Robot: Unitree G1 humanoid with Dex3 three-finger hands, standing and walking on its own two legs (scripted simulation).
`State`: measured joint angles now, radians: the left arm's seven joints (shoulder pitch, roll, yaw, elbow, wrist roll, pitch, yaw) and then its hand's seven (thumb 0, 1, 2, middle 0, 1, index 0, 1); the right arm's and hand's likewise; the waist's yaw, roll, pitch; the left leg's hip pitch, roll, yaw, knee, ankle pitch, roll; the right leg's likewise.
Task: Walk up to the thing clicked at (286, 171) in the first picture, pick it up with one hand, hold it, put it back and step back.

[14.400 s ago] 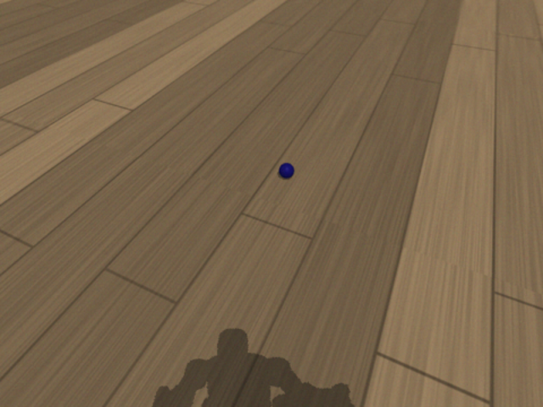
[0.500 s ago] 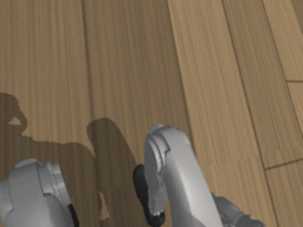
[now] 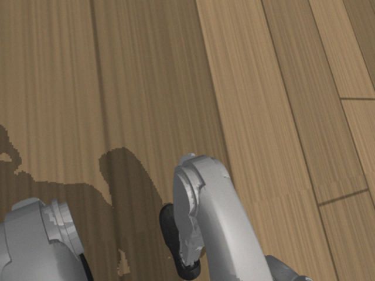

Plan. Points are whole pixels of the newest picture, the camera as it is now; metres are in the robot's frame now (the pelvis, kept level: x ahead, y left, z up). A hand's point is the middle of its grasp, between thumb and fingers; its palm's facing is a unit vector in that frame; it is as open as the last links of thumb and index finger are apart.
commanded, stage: close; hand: left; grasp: from above
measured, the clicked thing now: out of the picture +0.41 +0.33 -0.25
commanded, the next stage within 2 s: settle in 1.58 s
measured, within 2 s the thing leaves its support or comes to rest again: leaves its support in 2.00 s
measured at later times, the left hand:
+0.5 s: hand out of the picture +0.40 +0.33 -0.23, palm faces -0.46 -0.20 -0.86, open 12.4 cm
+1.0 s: hand out of the picture +0.41 +0.34 -0.24, palm faces -0.40 -0.21 -0.89, open 10.9 cm
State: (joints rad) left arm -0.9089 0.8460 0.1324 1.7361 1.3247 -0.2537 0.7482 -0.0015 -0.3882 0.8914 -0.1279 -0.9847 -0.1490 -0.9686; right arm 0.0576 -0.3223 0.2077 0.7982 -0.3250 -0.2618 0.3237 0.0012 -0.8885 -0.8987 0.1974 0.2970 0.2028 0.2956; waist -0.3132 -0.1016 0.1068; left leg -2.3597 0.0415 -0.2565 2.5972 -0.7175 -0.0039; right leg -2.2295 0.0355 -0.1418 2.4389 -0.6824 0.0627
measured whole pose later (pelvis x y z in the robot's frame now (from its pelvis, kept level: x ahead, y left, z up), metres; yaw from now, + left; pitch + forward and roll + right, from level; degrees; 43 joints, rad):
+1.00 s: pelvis +0.00 +0.00 +0.00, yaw +0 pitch +26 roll -14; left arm -0.97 0.93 0.19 1.75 1.22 -0.17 0.67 0.00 -0.01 0.60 -0.43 -0.77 -0.46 -0.73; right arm 0.05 -0.36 0.20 0.77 -0.30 -0.31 0.33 0.00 -0.89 -0.90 0.20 0.30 0.20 0.30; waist -0.33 -0.12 0.14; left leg -2.36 0.03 -0.26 2.59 -0.71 0.00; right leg -2.22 0.03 -0.15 2.42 -0.68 0.07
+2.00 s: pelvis +0.00 +0.00 +0.01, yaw +0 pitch +27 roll -13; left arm -0.86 0.88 0.21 1.61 1.25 -0.24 0.58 0.01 -0.02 0.51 -0.70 -0.66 -0.59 -0.62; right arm 0.09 -0.32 0.20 0.76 -0.29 -0.26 0.33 0.00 -0.91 -0.90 0.20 0.30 0.20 0.30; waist -0.29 -0.09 0.12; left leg -2.35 0.03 -0.26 2.58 -0.72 -0.01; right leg -2.22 0.03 -0.15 2.42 -0.69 0.06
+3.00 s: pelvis -0.01 -0.01 +0.08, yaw +7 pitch +33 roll -7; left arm -0.75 0.65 0.07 1.14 1.15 -0.16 0.22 -0.01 -0.09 0.62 -0.73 -0.65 -0.63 -0.62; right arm 0.18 -0.28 -0.01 0.73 -0.09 -0.04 0.16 0.00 -0.92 -0.91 0.20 0.30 0.20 0.30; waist -0.15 0.04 -0.11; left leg -2.22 0.03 -0.12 2.28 -0.65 0.00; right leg -2.13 -0.02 -0.06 2.21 -0.67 0.04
